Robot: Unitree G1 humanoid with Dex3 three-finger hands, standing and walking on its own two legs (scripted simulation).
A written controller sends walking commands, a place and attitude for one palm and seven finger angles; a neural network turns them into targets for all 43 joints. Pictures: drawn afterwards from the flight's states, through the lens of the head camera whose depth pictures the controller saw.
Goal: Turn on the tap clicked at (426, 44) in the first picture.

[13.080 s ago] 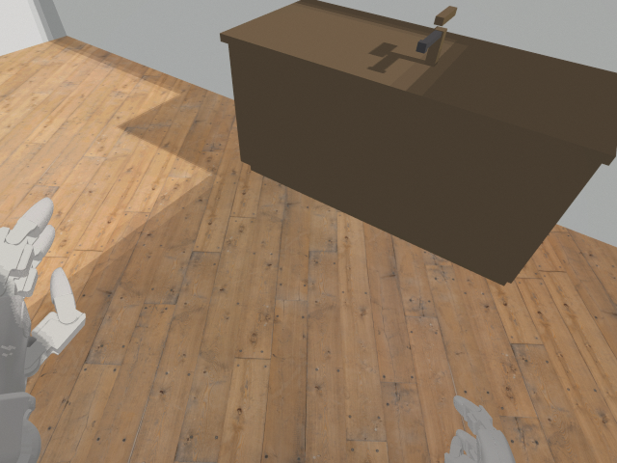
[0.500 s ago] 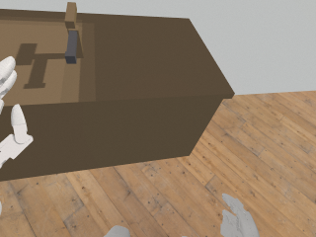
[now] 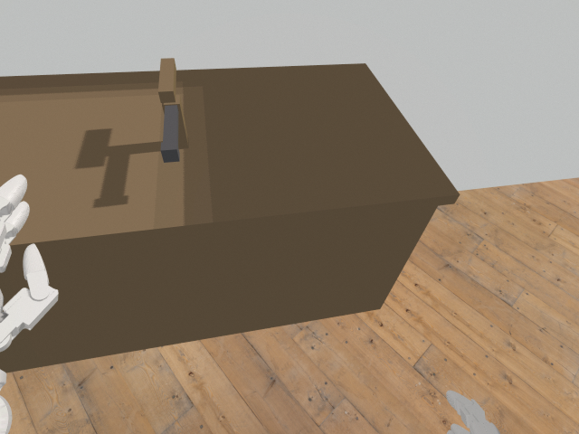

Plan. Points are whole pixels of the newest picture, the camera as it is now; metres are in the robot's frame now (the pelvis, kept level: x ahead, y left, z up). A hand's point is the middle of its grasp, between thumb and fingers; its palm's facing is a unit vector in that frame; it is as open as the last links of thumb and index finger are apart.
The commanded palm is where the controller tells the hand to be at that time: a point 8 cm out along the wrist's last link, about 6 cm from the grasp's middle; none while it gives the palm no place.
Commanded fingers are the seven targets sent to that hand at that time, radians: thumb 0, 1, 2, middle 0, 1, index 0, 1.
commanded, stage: come to a stop and stand still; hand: left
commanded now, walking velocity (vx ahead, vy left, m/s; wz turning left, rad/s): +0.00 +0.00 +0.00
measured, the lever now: (170, 151) +0.55 +0.27 +0.05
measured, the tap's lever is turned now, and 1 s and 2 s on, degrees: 0 0 0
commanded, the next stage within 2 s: look again from close up in 1.18 s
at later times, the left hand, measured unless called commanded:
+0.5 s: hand (62, 264) +0.24 +0.27 +0.15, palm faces +0.42 -0.84 -0.36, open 7.4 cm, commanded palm +0.18 +0.30 +0.18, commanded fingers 0.00 0.90 0.90 -0.20 -0.30 -0.20 -0.30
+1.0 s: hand (23, 278) +0.22 +0.29 +0.17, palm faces +0.43 -0.84 -0.34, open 7.4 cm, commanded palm +0.16 +0.32 +0.18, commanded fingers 0.00 0.90 0.90 -0.20 -0.30 -0.20 -0.30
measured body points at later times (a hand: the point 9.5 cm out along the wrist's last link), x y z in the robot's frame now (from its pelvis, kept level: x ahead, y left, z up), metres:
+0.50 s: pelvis +0.03 +0.02 +0.01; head +0.05 +0.02 +0.46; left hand +0.21 +0.31 +0.17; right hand +0.21 -0.19 -0.08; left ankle +0.02 +0.13 -0.73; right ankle +0.03 -0.07 -0.73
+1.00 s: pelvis +0.01 +0.04 +0.01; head +0.00 +0.04 +0.46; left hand +0.19 +0.33 +0.19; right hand +0.19 -0.18 -0.07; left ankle +0.02 +0.13 -0.73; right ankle +0.03 -0.07 -0.73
